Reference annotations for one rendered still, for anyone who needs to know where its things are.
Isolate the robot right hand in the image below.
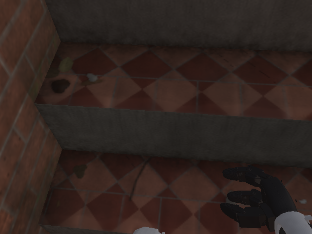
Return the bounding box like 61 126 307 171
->
220 165 297 232

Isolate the right robot forearm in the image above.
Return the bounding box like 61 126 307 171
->
274 211 312 234

